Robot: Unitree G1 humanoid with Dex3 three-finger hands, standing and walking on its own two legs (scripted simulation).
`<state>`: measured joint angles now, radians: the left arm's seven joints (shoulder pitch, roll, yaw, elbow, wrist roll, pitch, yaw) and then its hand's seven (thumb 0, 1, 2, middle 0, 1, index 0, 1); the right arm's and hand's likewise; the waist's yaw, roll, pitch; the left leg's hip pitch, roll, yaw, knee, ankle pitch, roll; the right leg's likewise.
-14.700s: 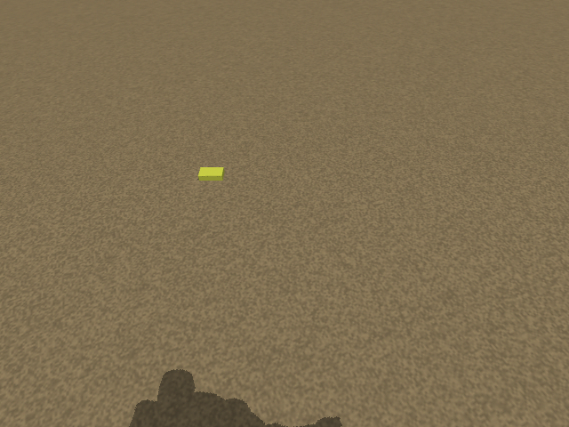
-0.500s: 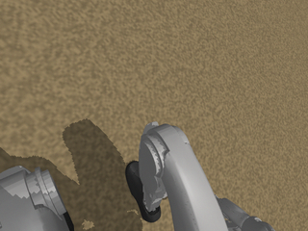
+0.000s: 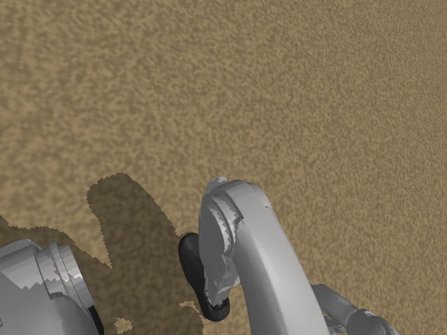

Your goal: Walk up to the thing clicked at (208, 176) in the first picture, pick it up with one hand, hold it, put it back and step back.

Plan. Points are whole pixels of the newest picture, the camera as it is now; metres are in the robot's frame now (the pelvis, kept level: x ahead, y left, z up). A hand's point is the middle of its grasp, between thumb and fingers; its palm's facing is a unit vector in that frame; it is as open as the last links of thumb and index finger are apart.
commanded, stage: close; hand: left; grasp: from above
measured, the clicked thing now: out of the picture +0.43 +0.33 -0.28
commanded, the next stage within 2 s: settle in 1.22 s
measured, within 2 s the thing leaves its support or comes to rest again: leaves its support in 1.62 s
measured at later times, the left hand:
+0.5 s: hand out of the picture +0.40 +0.32 -0.26, palm faces -0.46 -0.10 -0.88, open 11.7 cm
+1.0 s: hand out of the picture +0.42 +0.33 -0.25, palm faces -0.45 -0.14 -0.88, open 10.0 cm
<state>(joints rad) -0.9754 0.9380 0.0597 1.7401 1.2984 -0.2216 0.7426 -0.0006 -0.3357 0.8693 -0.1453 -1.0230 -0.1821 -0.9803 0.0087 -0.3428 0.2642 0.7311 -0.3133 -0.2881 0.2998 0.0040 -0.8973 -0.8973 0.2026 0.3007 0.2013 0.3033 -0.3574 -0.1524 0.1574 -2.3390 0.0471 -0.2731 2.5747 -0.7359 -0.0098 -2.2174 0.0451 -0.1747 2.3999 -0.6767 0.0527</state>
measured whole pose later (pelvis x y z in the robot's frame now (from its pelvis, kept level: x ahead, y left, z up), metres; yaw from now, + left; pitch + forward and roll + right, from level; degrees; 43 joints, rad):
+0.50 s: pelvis +0.00 +0.00 +0.00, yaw +0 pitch +25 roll -14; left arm -0.93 0.96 0.05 1.71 1.30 -0.30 0.70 0.00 -0.13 0.75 -0.25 -0.95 -0.31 -0.89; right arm 0.02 -0.32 0.32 0.71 -0.33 -0.26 0.28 0.00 -0.89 -0.90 0.20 0.30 0.20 0.30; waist -0.35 -0.16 0.18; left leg -2.33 0.05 -0.28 2.58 -0.73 -0.01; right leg -2.21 0.05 -0.18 2.40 -0.67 0.06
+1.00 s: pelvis +0.00 +0.00 +0.00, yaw +0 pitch +26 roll -14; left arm -0.98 0.99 0.10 1.72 1.28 -0.27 0.65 0.00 0.10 0.51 -0.47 -0.75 -0.55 -0.70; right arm 0.04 -0.34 0.30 0.69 -0.30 -0.26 0.28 0.00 -0.89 -0.90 0.20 0.30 0.20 0.30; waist -0.36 -0.15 0.18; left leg -2.34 0.04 -0.27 2.57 -0.73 0.00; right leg -2.22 0.05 -0.17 2.40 -0.67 0.06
